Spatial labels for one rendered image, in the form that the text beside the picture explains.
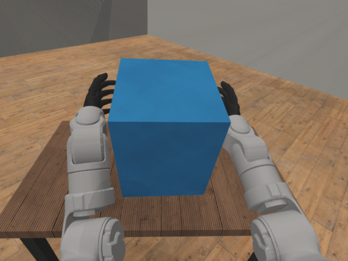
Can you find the robot right upper arm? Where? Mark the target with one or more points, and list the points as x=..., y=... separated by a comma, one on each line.
x=284, y=236

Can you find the robot left upper arm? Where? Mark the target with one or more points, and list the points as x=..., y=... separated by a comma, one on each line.
x=99, y=239

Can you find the carton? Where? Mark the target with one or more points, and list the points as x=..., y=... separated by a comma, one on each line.
x=167, y=124

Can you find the right robot forearm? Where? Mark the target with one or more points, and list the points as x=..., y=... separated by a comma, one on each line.
x=264, y=190

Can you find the robot left hand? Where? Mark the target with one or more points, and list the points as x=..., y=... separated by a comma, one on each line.
x=95, y=94

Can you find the left robot forearm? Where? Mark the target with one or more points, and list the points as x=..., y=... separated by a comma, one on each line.
x=88, y=164

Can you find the table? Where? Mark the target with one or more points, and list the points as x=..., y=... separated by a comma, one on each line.
x=37, y=208

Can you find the robot right hand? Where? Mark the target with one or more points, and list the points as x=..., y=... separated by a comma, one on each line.
x=229, y=99

